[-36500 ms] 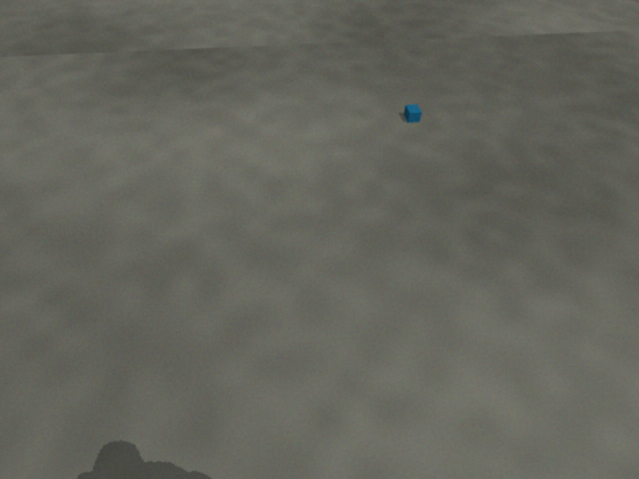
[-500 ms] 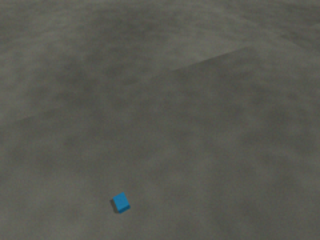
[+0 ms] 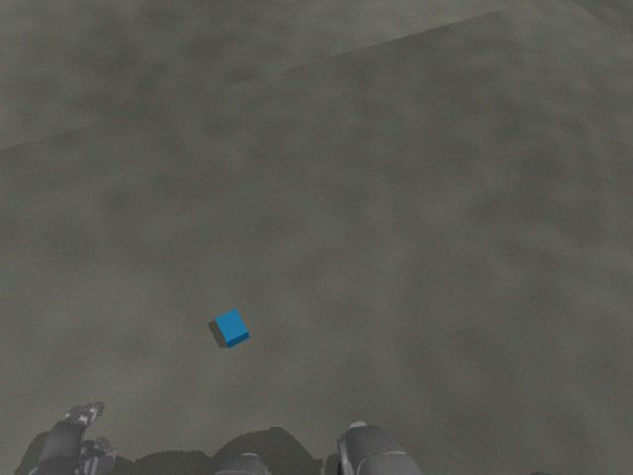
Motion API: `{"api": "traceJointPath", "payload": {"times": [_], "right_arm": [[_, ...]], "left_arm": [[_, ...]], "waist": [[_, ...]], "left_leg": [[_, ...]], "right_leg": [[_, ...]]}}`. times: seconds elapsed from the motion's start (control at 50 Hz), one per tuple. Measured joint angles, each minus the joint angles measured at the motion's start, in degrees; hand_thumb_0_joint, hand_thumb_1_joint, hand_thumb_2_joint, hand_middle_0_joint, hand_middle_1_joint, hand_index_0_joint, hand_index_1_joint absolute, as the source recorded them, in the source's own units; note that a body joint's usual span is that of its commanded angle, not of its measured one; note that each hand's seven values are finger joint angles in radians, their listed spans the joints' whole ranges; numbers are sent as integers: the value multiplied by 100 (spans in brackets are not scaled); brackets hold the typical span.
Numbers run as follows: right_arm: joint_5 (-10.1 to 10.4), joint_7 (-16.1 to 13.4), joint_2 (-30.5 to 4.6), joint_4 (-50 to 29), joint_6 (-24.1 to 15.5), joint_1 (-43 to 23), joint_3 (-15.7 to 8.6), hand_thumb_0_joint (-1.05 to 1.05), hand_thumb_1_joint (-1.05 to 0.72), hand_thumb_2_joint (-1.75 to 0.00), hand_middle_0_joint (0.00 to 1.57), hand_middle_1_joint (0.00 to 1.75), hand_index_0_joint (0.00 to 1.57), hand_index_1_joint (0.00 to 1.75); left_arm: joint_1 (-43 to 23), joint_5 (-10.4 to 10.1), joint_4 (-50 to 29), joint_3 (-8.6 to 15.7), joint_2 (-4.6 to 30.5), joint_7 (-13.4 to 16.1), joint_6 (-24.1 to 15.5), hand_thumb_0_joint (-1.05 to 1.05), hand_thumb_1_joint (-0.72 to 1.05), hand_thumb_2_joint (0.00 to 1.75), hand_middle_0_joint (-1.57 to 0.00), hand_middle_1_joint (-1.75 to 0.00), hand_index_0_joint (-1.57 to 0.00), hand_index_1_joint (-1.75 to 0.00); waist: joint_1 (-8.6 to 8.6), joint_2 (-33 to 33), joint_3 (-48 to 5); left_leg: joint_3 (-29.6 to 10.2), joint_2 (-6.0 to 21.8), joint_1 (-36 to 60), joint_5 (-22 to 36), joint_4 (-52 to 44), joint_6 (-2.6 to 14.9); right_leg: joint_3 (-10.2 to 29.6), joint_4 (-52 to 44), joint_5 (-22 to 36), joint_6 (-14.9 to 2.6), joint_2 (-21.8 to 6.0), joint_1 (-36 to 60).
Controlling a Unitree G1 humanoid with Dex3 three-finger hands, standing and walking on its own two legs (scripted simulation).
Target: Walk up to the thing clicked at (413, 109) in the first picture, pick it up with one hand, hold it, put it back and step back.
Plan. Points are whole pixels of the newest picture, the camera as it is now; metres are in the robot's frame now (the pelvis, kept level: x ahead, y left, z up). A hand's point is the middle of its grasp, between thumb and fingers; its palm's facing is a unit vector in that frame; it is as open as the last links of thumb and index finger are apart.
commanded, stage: step back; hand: left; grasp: from above
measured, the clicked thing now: (232, 328) +0.52 +0.19 -0.73
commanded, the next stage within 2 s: none
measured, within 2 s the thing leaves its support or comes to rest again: neither
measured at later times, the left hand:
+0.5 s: hand out of the picture +0.06 +0.26 -0.13, palm faces -0.06 -0.91 -0.40, open 7.4 cm
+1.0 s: hand out of the picture -0.12 +0.29 -0.16, palm faces -0.11 -0.92 -0.38, open 7.4 cm
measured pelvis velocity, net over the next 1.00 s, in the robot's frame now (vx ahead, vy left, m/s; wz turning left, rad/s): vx -0.22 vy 0.02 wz -0.12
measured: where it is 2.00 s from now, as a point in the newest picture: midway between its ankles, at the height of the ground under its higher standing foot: outside the picture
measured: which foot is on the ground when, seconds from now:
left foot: down 0.00-0.30, up 0.32-0.58, down 0.60-1.00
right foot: up 0.00-0.26, down 0.28-0.64, up 0.66-1.00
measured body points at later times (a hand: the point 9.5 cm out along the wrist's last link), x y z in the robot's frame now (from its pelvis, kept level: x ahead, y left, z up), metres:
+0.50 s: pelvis -0.08 +0.00 +0.00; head -0.01 -0.01 +0.45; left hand +0.06 +0.30 -0.10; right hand +0.01 -0.32 -0.12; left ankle -0.11 +0.15 -0.66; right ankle -0.05 -0.13 -0.73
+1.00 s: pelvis -0.22 +0.02 +0.00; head -0.15 +0.03 +0.44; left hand -0.11 +0.33 -0.13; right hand -0.11 -0.31 -0.10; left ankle -0.12 +0.14 -0.73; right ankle -0.26 -0.13 -0.70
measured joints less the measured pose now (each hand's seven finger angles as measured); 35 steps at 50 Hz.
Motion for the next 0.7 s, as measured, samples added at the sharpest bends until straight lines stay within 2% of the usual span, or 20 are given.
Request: {"api": "traceJointPath", "payload": {"times": [0.06, 0.12, 0.18, 0.22, 0.26, 0.28, 0.32, 0.34, 0.38, 0.42, 0.46, 0.5, 0.54, 0.58, 0.6, 0.62, 0.64, 0.66, 0.68, 0.7], "right_arm": [[-44, -60, 79, -129, 7, 42, 34, 0, -90, -90, 21, 30, 21, 30], [-36, -115, 94, -294, -2, 1, 42, 0, -90, -90, 21, 30, 21, 30], [-7, -139, 106, -485, -28, -53, 43, 0, -90, -90, 21, 30, 21, 30], [16, -132, 104, -584, -25, -95, 61, 0, -90, -90, 21, 30, 21, 30], [52, -111, 76, -640, 9, -132, 76, 0, -90, -90, 21, 30, 21, 30], [79, -101, 30, -634, 35, -176, 71, 0, -90, -90, 21, 30, 21, 30], [147, -102, -52, -570, 104, -239, 45, 0, -90, -90, 21, 30, 21, 30], [167, -111, -36, -546, 142, -234, 41, 0, -90, -90, 21, 30, 21, 30], [171, -111, 24, -516, 185, -231, 49, 0, -90, -90, 21, 30, 21, 30], [199, -81, 2, -529, 157, -181, 66, 0, -90, -90, 21, 30, 21, 30], [204, -83, -71, -550, 113, -103, 68, 0, -90, -90, 21, 30, 21, 30], [204, -106, -160, -570, 85, -36, 67, 0, -90, -90, 21, 30, 21, 30], [192, -132, -225, -580, 65, 18, 57, 0, -90, -90, 21, 30, 21, 30], [158, -146, -236, -584, 28, 83, 40, 0, -90, -90, 21, 30, 21, 30], [129, -144, -228, -585, -6, 129, 30, 0, -90, -90, 21, 30, 21, 30], [87, -149, -145, -539, -35, 116, 3, 0, -90, -90, 21, 30, 21, 30], [32, -139, -23, -498, -36, 81, -1, 0, -90, -90, 21, 30, 21, 30], [-26, -105, 61, -497, -30, 80, 18, 0, -90, -90, 21, 30, 21, 30], [-54, -59, 98, -525, -26, 102, 51, 0, -90, -90, 21, 30, 21, 30], [-65, -30, 117, -552, -41, 139, 70, 0, -90, -90, 21, 30, 21, 30]], "left_arm": [[41, -38, -80, -33, -25, 8, 11, 1, 91, 90, -20, -30, -20, -30], [207, -28, -155, -58, -82, -22, -7, 0, 91, 90, -20, -30, -20, -30], [377, -2, -171, -65, -125, -48, -22, 0, 90, 89, -20, -30, -20, -30], [472, 8, -178, -51, -141, -66, -46, 1, 90, 89, -20, -30, -20, -30], [559, 28, -169, -34, -167, -78, -94, 1, 90, 89, -20, -30, -20, -30], [573, 49, -135, -22, -226, -70, -129, 1, 90, 89, -20, -30, -20, -30], [618, 94, -95, -53, -380, -83, -171, 1, 90, 89, -20, -30, -20, -30], [673, 107, -126, -82, -394, -108, -176, 1, 90, 89, -20, -30, -20, -30], [753, 120, -218, -85, -368, -136, -172, 1, 90, 89, -20, -30, -20, -30], [785, 100, -301, -74, -374, -121, -153, 1, 90, 89, -20, -30, -20, -30], [760, 105, -383, -68, -386, -103, -136, 1, 90, 89, -20, -30, -20, -30], [722, 125, -509, -65, -387, -86, -135, 1, 90, 89, -20, -30, -20, -30], [675, 141, -650, -66, -362, -70, -138, 1, 90, 89, -20, -30, -20, -30], [600, 128, -775, -68, -291, -59, -112, 1, 90, 89, -20, -30, -20, -30], [559, 101, -830, -70, -238, -63, -86, 1, 90, 89, -20, -30, -20, -30], [487, 72, -855, -52, -147, -69, -55, 1, 90, 89, -20, -30, -20, -30], [445, 50, -857, -12, -54, -66, -17, 1, 90, 89, -20, -30, -20, -30], [462, 31, -841, 22, -10, -53, 18, 1, 90, 89, -20, -30, -20, -30], [508, 34, -792, 41, -12, -28, 51, 1, 90, 89, -20, -30, -20, -30], [544, 48, -714, 38, -27, -12, 85, 1, 90, 89, -20, -30, -20, -30]], "waist": [[-26, 33, -3], [5, 78, 9], [12, 114, 34], [27, 116, 41], [56, 149, 24], [58, 273, 60], [-30, 617, 91], [-14, 612, 27], [123, 407, -38], [173, 303, -100], [181, 301, -175], [206, 342, -205], [189, 389, -192], [127, 381, -155], [91, 353, -143], [101, 164, -50], [188, -99, 57], [266, -231, 82], [245, -210, 50], [152, -122, 6]], "left_leg": [[-2, 62, -33, 204, -231, 26], [111, 102, -66, 284, -298, 46], [225, 121, -122, 274, -197, 46], [316, 120, -193, 229, -46, 26], [394, 135, -305, 131, 211, -8], [372, 212, -350, 65, 381, -35], [123, 346, -427, 61, 598, -47], [-34, 222, -540, -307, 886, -57], [-215, -139, -734, -1003, 1789, -133], [-424, -385, -845, -1127, 2428, -172], [-601, -493, -880, -1014, 2744, -233], [-667, -468, -756, -918, 2606, -288], [-603, -334, -522, -917, 2037, -329], [-434, -136, -179, -720, 1038, -305], [-348, -52, 32, -364, 395, -286], [-249, -137, 154, -175, 128, -220], [-95, -267, 234, -101, 63, -157], [14, -285, 250, -68, 56, -117], [1, -209, 208, -46, 86, -90], [-105, -114, 161, 3, 85, -70]], "right_leg": [[119, 882, -47, -20, 298, -177], [94, 995, 62, 104, 287, -47], [-16, 278, 142, 220, 112, 325], [-130, -432, 273, 215, -36, 606], [-276, -1361, 717, 149, -140, 954], [-343, -1630, 1003, 148, -89, 1081], [-527, -1727, 1089, 140, 77, 1184], [-526, -1690, 1083, 119, 43, 1137], [-358, -1649, 1123, 72, -130, 1046], [-285, -1793, 1272, 61, -270, 999], [-298, -1925, 1422, 94, -349, 903], [-317, -1972, 1535, 143, -366, 777], [-390, -1943, 1604, 199, -373, 658], [-512, -1784, 1597, 271, -412, 532], [-576, -1619, 1548, 312, -445, 441], [-525, -1410, 1486, 350, -563, 366], [-338, -1241, 1471, 260, -656, 306], [-114, -990, 1081, 166, -557, 210], [38, -600, 515, 125, -314, 108], [99, -122, 138, 102, -66, 22]]}}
